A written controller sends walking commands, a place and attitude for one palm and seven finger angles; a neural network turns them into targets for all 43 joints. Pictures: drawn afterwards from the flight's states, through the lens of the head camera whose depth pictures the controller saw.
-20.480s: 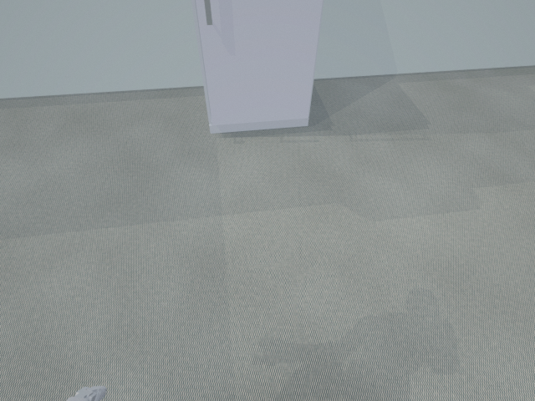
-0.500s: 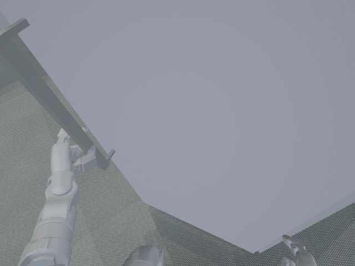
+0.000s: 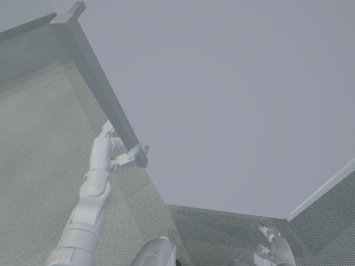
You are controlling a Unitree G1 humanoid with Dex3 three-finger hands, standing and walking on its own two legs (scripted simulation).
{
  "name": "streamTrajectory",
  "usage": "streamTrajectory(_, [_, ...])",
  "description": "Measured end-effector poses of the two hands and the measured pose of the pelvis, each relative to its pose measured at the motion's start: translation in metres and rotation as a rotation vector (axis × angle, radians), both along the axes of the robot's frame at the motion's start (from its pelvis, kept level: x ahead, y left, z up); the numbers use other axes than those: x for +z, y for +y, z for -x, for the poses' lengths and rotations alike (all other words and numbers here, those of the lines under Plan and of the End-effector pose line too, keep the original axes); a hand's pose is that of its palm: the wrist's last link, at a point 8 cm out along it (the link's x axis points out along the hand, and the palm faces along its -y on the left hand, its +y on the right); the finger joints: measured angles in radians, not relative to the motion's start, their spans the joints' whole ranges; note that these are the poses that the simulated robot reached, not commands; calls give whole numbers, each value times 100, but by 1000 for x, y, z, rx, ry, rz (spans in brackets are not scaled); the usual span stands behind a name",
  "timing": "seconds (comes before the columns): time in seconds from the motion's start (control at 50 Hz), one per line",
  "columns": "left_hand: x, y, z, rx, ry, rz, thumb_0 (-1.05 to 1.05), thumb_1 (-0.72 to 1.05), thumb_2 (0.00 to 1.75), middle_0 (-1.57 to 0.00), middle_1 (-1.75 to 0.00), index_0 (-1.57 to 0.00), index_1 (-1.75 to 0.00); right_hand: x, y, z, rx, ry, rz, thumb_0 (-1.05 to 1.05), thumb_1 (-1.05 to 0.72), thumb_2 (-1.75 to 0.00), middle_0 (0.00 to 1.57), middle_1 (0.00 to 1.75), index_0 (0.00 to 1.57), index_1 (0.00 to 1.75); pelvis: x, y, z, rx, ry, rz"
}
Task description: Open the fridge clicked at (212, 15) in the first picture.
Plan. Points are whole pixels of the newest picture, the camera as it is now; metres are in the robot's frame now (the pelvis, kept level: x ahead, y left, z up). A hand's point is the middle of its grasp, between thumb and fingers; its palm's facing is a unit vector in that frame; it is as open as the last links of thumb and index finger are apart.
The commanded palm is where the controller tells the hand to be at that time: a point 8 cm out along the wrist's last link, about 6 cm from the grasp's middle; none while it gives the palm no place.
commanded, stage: walk backward, drawing the door open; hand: left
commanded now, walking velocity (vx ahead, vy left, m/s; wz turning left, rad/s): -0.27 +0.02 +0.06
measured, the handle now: (121, 110) +0.40 +0.15 +0.13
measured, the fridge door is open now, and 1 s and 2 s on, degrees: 49 80 85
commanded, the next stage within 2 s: stop walking and hold the door back in 1.14 s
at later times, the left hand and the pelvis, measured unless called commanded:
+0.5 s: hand (113, 229) +0.18 +0.14 +0.04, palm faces -0.10 -0.98 -0.16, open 7.0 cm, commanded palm +0.15 +0.20 +0.02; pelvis -0.13 +0.07 +0.00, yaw -1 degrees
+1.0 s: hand out of the picture +0.04 +0.10 +0.04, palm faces -0.19 -0.98 -0.10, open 6.2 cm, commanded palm +0.02 +0.15 +0.02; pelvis -0.25 +0.02 +0.02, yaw +14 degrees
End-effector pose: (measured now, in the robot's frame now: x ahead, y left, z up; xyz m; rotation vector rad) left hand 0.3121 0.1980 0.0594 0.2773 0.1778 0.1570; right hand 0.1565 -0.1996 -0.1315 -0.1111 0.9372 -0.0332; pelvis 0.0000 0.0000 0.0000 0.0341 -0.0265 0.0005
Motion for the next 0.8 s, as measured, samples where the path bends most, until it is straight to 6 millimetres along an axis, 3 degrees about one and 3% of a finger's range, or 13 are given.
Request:
streamTrajectory(0.14, [-2,5,41,-75,-1,36,-13,45,58,-28,-152,-39,-138,22,7,62,-84,3,82,1,-90,-90,20,30,20,30,12,33,32,-21,21,-57])
streamTrajectory(0.24, [-10,13,64,-178,-56,104,-13,43,58,-28,-156,-40,-135,28,7,100,-133,4,209,1,-90,-90,20,30,20,30,-2,67,56,-5,24,-20])
streamTrajectory(0.32, [-9,14,89,-245,-42,120,-9,50,64,-26,-150,-35,-129,37,24,126,-144,9,196,1,-91,-90,20,29,19,30,4,77,82,-5,-1,9])
streamTrajectory(0.4, [-8,10,117,-255,-23,138,-6,54,69,-25,-144,-33,-126,34,45,146,-101,14,120,1,-91,-90,20,29,19,30,9,78,104,-2,4,44])
streamTrajectory(0.56, [-8,-5,170,-240,-29,114,-6,56,72,-26,-141,-30,-127,3,67,170,-30,1,-25,1,-90,-90,20,29,20,30,0,66,154,-10,2,29])
streamTrajectory(0.66, [-6,-15,199,-247,0,123,-5,56,72,-26,-139,-30,-129,17,60,187,-25,-40,-9,1,-90,-90,20,30,20,30,11,59,175,6,20,-35])
streamTrajectory(0.8, [-10,-27,234,-268,-13,182,-4,55,71,-27,-140,-32,-129,41,31,207,32,-71,127,1,-90,-90,20,30,20,30,15,52,203,97,55,-32])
